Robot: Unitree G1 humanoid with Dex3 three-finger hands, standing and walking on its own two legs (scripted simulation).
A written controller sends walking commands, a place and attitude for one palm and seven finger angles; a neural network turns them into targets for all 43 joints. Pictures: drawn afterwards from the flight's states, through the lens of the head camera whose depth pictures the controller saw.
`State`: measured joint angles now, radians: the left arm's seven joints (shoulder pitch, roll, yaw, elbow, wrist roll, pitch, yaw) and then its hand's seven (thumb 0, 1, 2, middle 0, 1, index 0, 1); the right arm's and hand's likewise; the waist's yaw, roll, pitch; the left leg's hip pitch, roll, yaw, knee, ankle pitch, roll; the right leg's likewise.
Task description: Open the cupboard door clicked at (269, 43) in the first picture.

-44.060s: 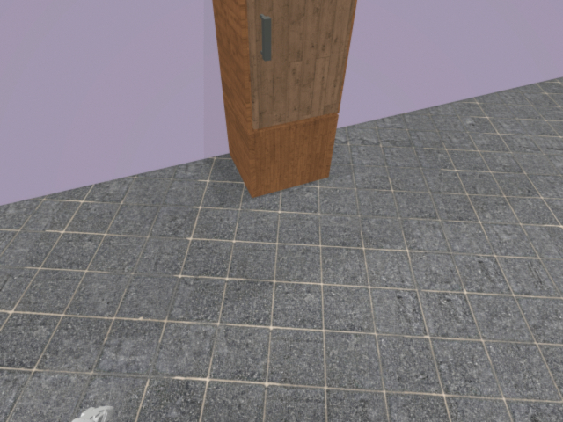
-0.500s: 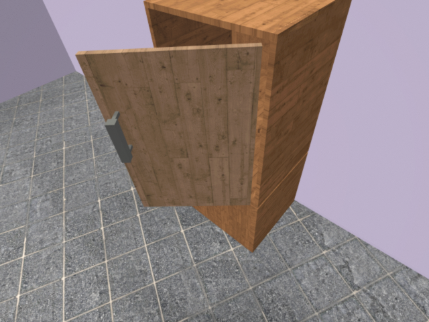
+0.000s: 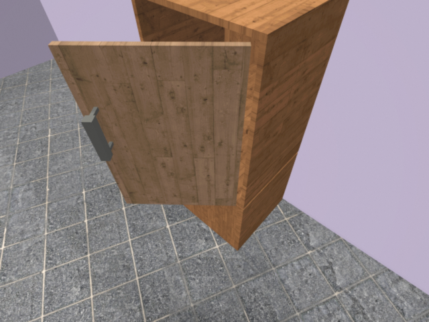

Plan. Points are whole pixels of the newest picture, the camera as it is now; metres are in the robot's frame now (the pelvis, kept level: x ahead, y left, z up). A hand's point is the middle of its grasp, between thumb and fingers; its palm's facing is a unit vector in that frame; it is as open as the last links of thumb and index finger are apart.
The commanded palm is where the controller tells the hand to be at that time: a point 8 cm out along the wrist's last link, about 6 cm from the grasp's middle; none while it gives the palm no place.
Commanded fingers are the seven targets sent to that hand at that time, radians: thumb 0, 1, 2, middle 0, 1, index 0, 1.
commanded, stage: come to a stop and stand still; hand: left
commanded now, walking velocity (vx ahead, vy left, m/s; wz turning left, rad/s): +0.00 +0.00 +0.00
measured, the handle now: (101, 134) +0.53 +0.32 +0.03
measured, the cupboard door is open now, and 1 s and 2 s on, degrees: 41 41 41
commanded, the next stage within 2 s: look again from close up in 0.08 s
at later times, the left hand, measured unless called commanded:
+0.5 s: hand out of the picture +0.01 +0.19 -0.17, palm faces +0.03 -0.98 -0.20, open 7.4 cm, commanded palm none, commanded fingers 0.00 0.90 0.90 -0.20 -0.30 -0.20 -0.30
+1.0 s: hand (102, 270) +0.21 +0.22 +0.00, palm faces +0.22 -0.97 -0.08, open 7.6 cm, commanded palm +0.12 +0.26 -0.06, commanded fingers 0.00 0.62 0.78 -0.22 -0.48 -0.22 -0.48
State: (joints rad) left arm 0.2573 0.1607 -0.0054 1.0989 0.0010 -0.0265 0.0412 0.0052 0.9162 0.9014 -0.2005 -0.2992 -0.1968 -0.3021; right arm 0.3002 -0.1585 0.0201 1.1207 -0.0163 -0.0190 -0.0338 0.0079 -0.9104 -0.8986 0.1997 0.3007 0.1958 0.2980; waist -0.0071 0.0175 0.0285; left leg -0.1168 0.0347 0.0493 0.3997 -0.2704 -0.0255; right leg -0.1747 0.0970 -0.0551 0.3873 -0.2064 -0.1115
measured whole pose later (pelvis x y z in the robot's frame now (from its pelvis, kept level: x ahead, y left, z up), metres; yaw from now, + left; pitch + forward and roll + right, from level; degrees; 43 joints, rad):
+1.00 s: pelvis -0.01 +0.04 -0.02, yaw +2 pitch +3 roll +1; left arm 0.30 0.17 0.05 0.23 -0.19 -0.24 0.04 0.02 0.85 0.86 -0.20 -0.36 -0.20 -0.36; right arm 0.27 -0.28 -0.01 0.79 0.02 -0.26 -0.06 0.02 -0.92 -0.90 0.20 0.30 0.20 0.30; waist -0.03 0.05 -0.07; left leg -0.33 -0.04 0.03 0.61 -0.34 0.03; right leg -0.39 0.02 -0.07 0.64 -0.31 -0.06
